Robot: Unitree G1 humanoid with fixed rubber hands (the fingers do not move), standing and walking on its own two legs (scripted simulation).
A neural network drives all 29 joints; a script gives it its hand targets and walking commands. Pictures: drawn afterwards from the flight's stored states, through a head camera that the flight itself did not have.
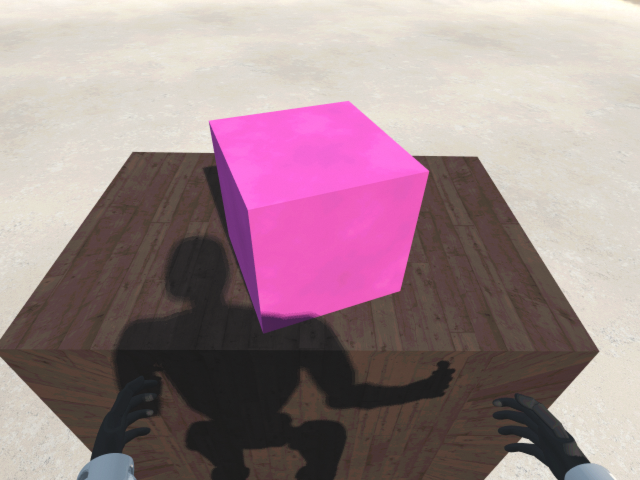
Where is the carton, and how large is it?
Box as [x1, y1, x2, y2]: [209, 101, 428, 333]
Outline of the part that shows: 349,101 209,121 228,233 263,333 398,291 400,289 428,170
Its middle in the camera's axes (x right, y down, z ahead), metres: -0.02 -0.06 +0.71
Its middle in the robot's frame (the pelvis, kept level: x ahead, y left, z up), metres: +0.56 +0.02 +0.05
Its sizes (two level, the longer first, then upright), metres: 0.274 0.269 0.263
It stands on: a pedestal, 0.69 m high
